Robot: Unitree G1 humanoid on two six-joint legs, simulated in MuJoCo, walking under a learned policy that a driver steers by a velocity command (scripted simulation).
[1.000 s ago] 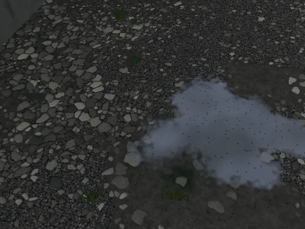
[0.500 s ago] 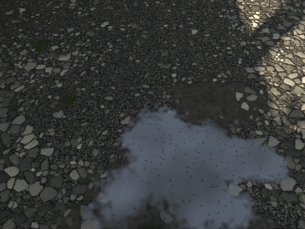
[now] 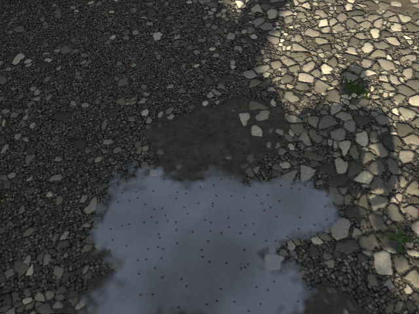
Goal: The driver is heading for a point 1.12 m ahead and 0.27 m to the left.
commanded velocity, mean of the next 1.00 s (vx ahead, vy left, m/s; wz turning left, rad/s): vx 0.20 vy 0.00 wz -0.05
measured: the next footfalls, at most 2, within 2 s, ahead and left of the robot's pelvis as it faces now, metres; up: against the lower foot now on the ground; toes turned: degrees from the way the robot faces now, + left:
left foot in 0.24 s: +0.10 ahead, +0.16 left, +0.00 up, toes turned -6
left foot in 1.10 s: +0.48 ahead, +0.14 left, +0.00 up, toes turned +5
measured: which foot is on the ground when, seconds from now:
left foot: up 0.00-0.22, down 0.24-0.62, up 0.64-1.00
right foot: down 0.00-1.00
